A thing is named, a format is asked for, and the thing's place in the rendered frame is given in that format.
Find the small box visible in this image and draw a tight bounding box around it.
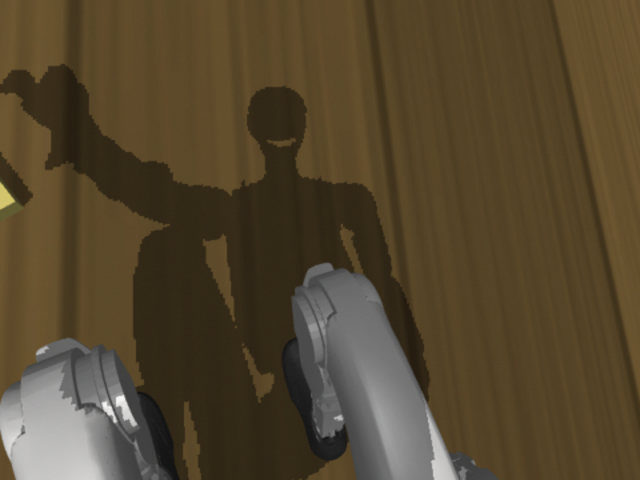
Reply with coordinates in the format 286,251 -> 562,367
0,177 -> 25,221

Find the left robot foot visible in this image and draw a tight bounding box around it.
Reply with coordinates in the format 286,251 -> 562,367
137,392 -> 180,480

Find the right robot foot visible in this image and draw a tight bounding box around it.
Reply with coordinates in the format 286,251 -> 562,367
282,337 -> 347,461

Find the right robot hand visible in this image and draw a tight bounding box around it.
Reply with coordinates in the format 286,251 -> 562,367
449,451 -> 499,480

